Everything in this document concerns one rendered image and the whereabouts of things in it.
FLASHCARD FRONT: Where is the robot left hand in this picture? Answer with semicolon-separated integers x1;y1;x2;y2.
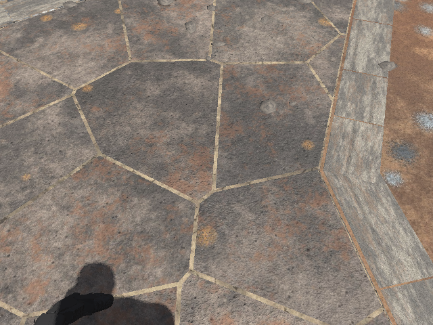
34;292;114;325

